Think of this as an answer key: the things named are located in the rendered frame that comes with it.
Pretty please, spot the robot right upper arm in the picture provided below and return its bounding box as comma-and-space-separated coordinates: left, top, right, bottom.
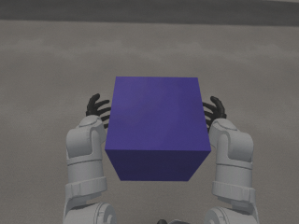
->
204, 206, 258, 224

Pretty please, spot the robot left upper arm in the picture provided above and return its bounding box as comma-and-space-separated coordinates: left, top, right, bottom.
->
64, 202, 117, 224

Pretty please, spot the carton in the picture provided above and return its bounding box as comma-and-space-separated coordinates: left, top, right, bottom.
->
105, 77, 211, 182

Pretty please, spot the robot left hand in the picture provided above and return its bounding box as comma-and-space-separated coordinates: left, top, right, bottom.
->
86, 93, 111, 129

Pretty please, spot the robot right hand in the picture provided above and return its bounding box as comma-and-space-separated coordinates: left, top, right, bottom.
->
202, 96, 227, 133

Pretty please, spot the right robot forearm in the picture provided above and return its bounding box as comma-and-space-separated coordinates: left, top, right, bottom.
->
208, 118, 260, 224

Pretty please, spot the left robot forearm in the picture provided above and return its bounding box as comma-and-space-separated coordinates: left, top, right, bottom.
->
63, 115, 107, 224

